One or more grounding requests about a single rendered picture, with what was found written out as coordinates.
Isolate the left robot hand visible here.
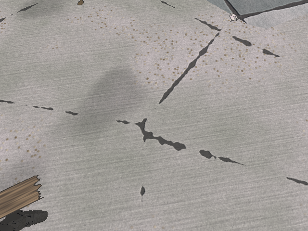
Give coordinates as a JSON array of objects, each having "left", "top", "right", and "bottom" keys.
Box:
[{"left": 0, "top": 210, "right": 48, "bottom": 231}]

